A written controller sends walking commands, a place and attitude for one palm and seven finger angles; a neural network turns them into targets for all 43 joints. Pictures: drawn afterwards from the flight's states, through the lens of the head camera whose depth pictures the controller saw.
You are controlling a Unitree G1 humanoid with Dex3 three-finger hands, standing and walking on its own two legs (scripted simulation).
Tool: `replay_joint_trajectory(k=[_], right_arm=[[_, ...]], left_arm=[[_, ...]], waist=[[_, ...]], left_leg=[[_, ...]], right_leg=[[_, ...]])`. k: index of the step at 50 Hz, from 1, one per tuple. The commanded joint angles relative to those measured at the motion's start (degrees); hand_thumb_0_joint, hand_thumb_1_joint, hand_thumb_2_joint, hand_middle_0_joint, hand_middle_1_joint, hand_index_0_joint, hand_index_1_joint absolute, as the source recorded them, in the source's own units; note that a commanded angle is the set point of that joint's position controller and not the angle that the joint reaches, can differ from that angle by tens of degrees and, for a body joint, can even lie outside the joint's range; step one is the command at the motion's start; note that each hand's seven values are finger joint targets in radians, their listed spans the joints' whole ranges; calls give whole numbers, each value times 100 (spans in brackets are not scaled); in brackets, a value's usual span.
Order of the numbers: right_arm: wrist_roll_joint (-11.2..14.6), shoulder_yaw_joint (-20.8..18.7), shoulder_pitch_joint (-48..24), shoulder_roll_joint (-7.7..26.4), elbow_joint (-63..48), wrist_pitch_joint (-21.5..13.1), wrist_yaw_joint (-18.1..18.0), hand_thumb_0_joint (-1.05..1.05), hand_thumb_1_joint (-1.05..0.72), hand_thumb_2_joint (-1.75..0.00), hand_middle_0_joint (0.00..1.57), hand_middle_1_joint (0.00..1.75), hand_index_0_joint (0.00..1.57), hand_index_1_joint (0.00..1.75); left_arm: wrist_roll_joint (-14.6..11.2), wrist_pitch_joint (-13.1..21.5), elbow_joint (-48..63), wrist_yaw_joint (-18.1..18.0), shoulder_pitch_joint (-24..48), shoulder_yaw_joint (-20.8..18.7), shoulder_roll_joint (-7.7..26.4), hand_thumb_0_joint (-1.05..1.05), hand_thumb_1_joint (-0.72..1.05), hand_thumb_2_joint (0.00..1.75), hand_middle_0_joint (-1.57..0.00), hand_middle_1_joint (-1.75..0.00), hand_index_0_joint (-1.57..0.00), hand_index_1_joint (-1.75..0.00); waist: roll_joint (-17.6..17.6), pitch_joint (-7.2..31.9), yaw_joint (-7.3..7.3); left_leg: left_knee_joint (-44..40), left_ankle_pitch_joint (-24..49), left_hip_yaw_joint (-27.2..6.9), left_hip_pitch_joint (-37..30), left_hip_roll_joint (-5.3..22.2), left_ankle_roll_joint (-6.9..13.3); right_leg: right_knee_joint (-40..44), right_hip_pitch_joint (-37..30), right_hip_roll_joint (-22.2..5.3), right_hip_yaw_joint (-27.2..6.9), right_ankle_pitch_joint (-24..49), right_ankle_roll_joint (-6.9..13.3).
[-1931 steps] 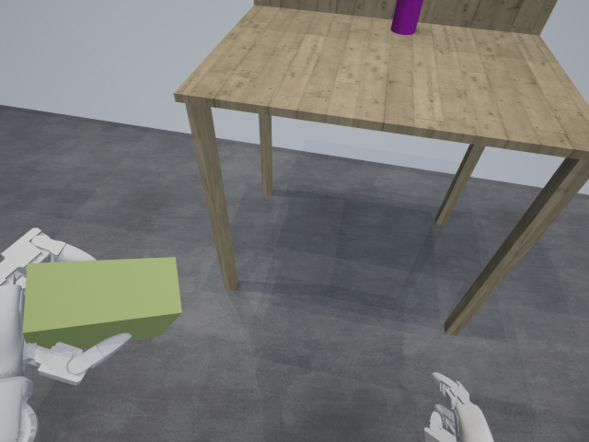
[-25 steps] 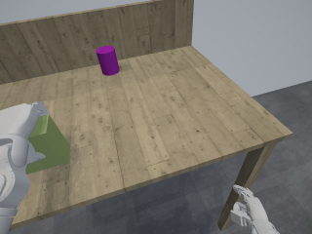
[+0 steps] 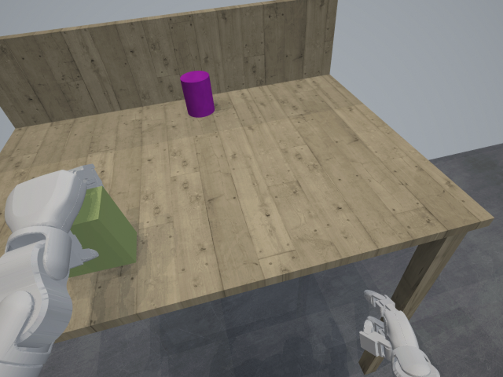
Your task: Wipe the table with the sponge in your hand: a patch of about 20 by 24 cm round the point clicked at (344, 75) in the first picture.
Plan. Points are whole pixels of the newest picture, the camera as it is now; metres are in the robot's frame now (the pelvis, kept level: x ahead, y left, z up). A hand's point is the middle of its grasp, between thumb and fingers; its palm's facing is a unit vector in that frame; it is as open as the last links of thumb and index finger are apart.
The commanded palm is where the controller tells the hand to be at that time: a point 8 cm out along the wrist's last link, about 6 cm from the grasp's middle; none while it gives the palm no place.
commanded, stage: lift the sponge slowly off the table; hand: left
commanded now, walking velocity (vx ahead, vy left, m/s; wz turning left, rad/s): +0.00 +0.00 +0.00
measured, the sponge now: (92, 242) +0.25 +0.30 +0.11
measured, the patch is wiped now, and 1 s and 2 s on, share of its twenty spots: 1.00 1.00 1.00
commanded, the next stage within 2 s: bring the sponge back beside the body in 1.86 s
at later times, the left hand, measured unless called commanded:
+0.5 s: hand (77, 217) +0.25 +0.30 +0.17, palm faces +0.10 -0.07 -0.99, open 10.2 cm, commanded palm +0.21 +0.28 +0.25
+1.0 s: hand (67, 199) +0.25 +0.29 +0.21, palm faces +0.16 -0.06 -0.99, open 10.2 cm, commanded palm +0.21 +0.28 +0.29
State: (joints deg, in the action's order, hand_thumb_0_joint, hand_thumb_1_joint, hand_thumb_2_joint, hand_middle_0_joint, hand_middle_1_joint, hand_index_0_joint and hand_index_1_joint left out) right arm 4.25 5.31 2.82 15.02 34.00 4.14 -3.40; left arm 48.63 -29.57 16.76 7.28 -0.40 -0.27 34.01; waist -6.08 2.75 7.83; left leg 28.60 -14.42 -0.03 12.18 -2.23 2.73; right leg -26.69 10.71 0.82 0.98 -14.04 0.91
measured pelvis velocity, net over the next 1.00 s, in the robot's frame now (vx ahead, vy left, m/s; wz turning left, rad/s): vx -0.01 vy -0.02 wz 0.01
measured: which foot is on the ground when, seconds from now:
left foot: down 0.00-1.00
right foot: down 0.00-1.00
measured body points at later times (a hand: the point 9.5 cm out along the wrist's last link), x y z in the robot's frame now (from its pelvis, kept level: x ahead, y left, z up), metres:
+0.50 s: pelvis +0.00 -0.02 +0.00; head -0.02 -0.06 +0.45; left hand +0.24 +0.30 +0.23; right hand +0.26 -0.21 -0.07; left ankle +0.01 +0.09 -0.74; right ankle +0.01 -0.12 -0.74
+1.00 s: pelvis -0.01 -0.02 +0.00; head -0.04 -0.07 +0.45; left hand +0.24 +0.29 +0.26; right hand +0.25 -0.21 -0.07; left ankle +0.01 +0.09 -0.74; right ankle +0.01 -0.12 -0.74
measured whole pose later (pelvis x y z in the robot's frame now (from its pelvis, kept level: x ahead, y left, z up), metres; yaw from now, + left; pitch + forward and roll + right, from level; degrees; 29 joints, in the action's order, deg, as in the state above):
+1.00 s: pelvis -0.01 -0.02 +0.00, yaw +0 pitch -3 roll +0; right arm 4.1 5.1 1.1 16.4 36.1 2.5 -5.1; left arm 45.7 -30.0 9.2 14.3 10.4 -0.9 39.3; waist -7.0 1.6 8.4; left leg 26.3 -12.3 -1.0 10.6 -1.2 0.8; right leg -25.9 9.7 1.9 1.8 -12.8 2.6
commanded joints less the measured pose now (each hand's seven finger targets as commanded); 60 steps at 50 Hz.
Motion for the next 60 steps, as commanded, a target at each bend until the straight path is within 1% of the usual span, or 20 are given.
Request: replay_joint_trajectory(k=[1,7,10,17,19,23,24,28,29,30,34,38,39,43,44,51,54,58,59,60], right_arm=[[-11,-269,-1324,558,-1027,-439,-53,0,-90,-90,20,30,20,30],[-29,-252,-1337,630,-896,-420,-128,0,-90,-90,20,30,20,30],[-34,-244,-1362,628,-903,-462,-164,0,-90,-90,20,30,20,30],[-82,-263,-1379,651,-877,-445,-105,0,-90,-90,20,30,20,30],[-29,-243,-1552,627,-923,-456,-107,0,-90,-90,20,30,20,30],[-53,-259,-1373,610,-856,-467,-139,0,-90,-90,20,30,20,30],[-3,-221,-1593,551,-952,-546,-154,0,-90,-90,20,30,20,30],[-79,-280,-1341,609,-824,-537,-177,0,-90,-90,20,30,20,30],[-29,-243,-1578,574,-906,-600,-194,0,-90,-90,20,30,20,30],[-113,-264,-1386,615,-851,-571,-214,0,-90,-90,20,30,20,30],[-26,-242,-1640,566,-836,-645,-220,0,-90,-90,20,30,20,30],[-69,-288,-1507,606,-779,-554,-157,0,-90,-90,20,30,20,30],[-29,-251,-1721,569,-862,-593,-166,0,-90,-90,20,30,20,30],[-37,-277,-1473,646,-765,-484,-183,0,-90,-90,20,30,20,30],[18,-234,-1666,625,-822,-522,-192,0,-90,-90,20,30,20,30],[-2,-215,-1533,571,-856,-612,-244,0,-90,-90,20,30,20,30],[18,-221,-1750,564,-930,-689,-252,0,-90,-90,20,30,20,30],[-33,-270,-1517,600,-761,-625,-226,0,-90,-90,20,30,20,30],[4,-235,-1781,560,-883,-678,-226,0,-90,-90,20,30,20,30],[-64,-261,-1550,595,-823,-626,-233,0,-90,-90,20,30,20,30]], left_arm=[[-46,22,673,-37,954,-404,922,0,10,130,-120,-160,-120,-160],[-48,-29,234,23,1518,-500,1189,0,10,130,-120,-160,-120,-160],[71,2,322,53,1984,-660,1515,0,10,130,-120,-160,-120,-160],[26,104,413,220,1622,-912,1769,0,10,130,-120,-160,-120,-160],[8,120,580,244,1685,-1200,2081,0,10,130,-120,-160,-120,-160],[9,237,573,256,2199,-910,1901,0,10,130,-120,-160,-120,-160],[8,264,777,238,2362,-994,1982,0,10,130,-120,-160,-120,-160],[36,339,620,223,2301,-1017,2027,0,10,130,-120,-160,-120,-160],[44,349,812,211,2496,-1157,2191,0,10,130,-120,-160,-120,-160],[73,349,716,173,2670,-1144,2238,0,10,130,-120,-160,-120,-160],[61,340,568,130,2950,-1140,2220,0,10,130,-120,-160,-120,-160],[7,233,553,169,2671,-1161,2217,0,10,130,-120,-160,-120,-160],[-30,176,597,190,2638,-1305,2309,0,10,130,-120,-160,-120,-160],[-111,67,123,342,2699,-1127,2186,0,10,130,-120,-160,-120,-160],[-92,48,136,367,2827,-1200,2287,0,10,130,-120,-160,-120,-160],[9,149,298,468,3511,-729,2028,0,10,130,-120,-160,-120,-160],[67,218,664,400,3640,-1045,2377,0,10,130,-120,-160,-120,-160],[93,206,451,298,3820,-1075,2391,0,10,130,-120,-160,-120,-160],[63,153,578,281,3827,-1186,2445,0,10,130,-120,-160,-120,-160],[31,114,459,250,3794,-1177,2414,0,10,130,-120,-160,-120,-160]], waist=[[322,757,-18],[345,533,-50],[233,808,-15],[308,1061,40],[238,1019,57],[-32,885,-16],[-119,934,-1],[178,1074,1],[78,1164,11],[48,1201,40],[-54,1034,20],[35,1265,96],[74,1269,123],[331,900,21],[282,911,4],[92,979,-47],[-111,1201,61],[-31,1221,83],[-111,1239,141],[46,1322,160]], left_leg=[[-558,977,-389,-169,172,-116],[-618,818,-362,-113,139,-114],[-569,894,-386,-166,108,-110],[-411,1405,-343,-216,62,-91],[-406,1342,-403,-233,47,-87],[-448,1338,-353,-314,41,-90],[-455,1271,-431,-369,43,-96],[-405,1475,-356,-416,29,-90],[-395,1395,-428,-484,22,-91],[-391,1434,-363,-420,13,-84],[-482,1214,-437,-440,25,-134],[-463,1538,-345,-398,7,-145],[-454,1464,-406,-399,13,-143],[-470,1206,-314,-252,49,-140],[-492,1116,-379,-281,53,-148],[-558,975,-380,-340,51,-143],[-602,976,-486,-423,38,-138],[-672,1043,-422,-380,41,-176],[-652,1015,-500,-365,43,-183],[-638,1070,-400,-341,38,-166]], right_leg=[[314,-273,108,-111,570,356],[478,-223,82,-168,445,358],[435,-363,61,-270,462,415],[352,-620,-9,-316,1117,388],[393,-593,46,-607,1007,427],[448,-431,-13,-341,941,380],[461,-455,53,-600,827,458],[440,-556,-40,-441,1140,392],[470,-572,31,-723,1006,459],[448,-628,-43,-499,1013,435],[547,-503,18,-770,723,498],[424,-745,-80,-544,1252,418],[422,-758,-23,-803,1153,479],[526,-485,-100,-562,918,353],[560,-453,-33,-794,743,415],[546,-362,-120,-516,471,386],[509,-510,-42,-762,411,478],[506,-538,-78,-518,482,440],[498,-583,-28,-820,433,531],[480,-672,-103,-600,483,466]])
